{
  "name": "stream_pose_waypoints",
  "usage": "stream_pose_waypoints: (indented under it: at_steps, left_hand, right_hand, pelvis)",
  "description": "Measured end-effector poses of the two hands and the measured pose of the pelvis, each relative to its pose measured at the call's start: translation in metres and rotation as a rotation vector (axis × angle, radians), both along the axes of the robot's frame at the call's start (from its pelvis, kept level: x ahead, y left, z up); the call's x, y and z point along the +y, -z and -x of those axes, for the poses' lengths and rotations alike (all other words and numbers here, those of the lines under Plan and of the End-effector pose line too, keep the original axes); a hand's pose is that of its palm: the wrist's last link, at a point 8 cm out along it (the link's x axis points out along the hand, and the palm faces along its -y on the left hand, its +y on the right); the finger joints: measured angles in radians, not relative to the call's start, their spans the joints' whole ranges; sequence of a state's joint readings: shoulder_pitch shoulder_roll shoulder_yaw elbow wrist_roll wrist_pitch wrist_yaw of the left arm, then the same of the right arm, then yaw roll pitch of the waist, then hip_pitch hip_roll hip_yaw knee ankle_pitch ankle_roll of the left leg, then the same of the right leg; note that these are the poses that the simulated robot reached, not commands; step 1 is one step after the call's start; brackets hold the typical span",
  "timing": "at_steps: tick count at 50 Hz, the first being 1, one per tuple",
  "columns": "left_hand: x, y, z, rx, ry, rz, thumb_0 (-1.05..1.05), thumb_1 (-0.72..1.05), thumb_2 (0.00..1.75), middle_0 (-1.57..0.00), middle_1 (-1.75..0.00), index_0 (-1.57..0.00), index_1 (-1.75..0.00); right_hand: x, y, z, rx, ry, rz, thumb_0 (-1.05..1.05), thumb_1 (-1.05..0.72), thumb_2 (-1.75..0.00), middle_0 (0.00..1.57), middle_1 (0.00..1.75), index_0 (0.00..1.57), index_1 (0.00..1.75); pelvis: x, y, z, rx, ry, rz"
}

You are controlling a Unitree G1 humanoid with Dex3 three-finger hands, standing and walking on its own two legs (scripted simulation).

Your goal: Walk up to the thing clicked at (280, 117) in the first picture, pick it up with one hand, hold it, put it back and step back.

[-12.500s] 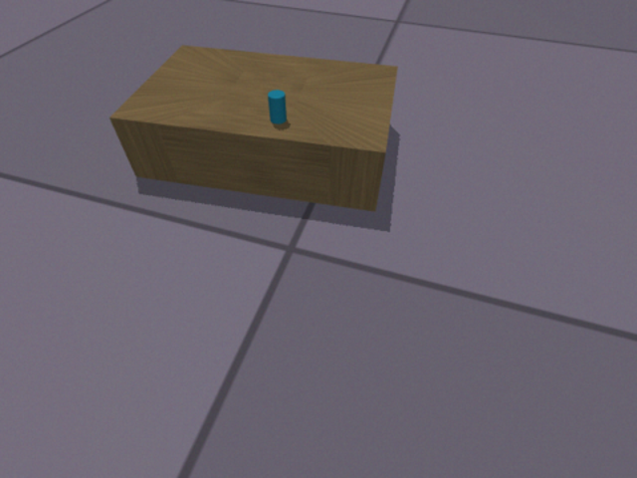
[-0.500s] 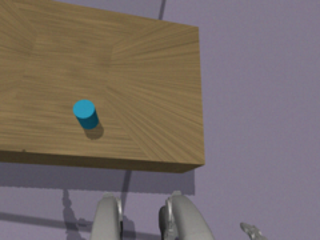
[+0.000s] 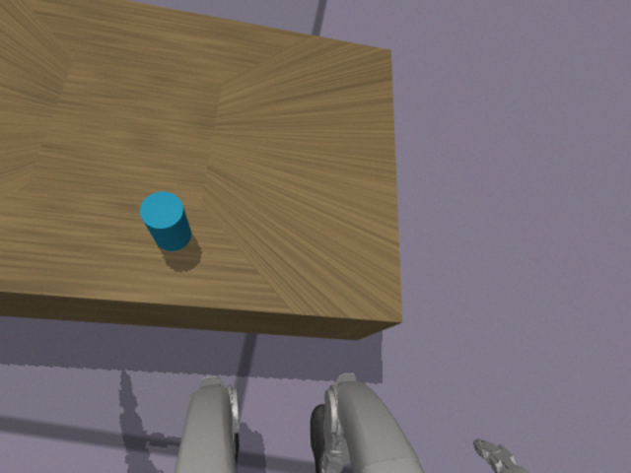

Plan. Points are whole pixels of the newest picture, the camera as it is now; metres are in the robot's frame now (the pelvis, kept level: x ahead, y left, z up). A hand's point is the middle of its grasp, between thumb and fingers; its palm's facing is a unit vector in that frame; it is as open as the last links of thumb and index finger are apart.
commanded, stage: go down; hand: left
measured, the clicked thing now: (167, 223) +0.52 +0.20 -0.27
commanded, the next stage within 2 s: none
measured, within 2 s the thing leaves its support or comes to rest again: neither
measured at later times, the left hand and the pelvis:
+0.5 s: hand out of the picture +0.43 +0.40 +0.05, palm faces +0.22 -0.98 -0.03, open 17.2 cm; pelvis +0.00 +0.01 +0.00, yaw +0 degrees
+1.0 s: hand out of the picture +0.43 +0.40 +0.05, palm faces +0.23 -0.97 -0.01, open 17.2 cm; pelvis -0.01 +0.00 -0.01, yaw +0 degrees
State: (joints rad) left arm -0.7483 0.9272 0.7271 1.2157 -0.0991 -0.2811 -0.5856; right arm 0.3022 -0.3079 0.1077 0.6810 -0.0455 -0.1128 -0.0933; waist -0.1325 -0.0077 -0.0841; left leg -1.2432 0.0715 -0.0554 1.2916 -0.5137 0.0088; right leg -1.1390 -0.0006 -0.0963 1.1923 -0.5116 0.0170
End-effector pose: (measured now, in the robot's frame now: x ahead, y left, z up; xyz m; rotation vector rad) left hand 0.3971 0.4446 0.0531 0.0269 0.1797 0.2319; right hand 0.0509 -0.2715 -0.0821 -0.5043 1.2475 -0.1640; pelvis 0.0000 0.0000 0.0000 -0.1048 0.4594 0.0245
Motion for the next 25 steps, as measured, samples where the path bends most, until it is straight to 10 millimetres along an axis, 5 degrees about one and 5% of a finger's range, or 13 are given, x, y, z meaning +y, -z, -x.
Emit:
stream_pose_waypoints:
  at_steps: [25]
  left_hand:
    - [0.005, 0.001, -0.004, -0.054, 0.013, 0.008, -0.01, -0.45, 0.06, -0.05, -0.04, -0.03, -0.05]
  right_hand:
    - [0.007, 0.005, -0.011, -0.019, -0.015, 0.000, 0.01, -0.90, -0.90, 0.21, 0.30, 0.21, 0.30]
  pelvis:
    - [0.005, 0.004, -0.001, 0.012, 0.001, 0.007]
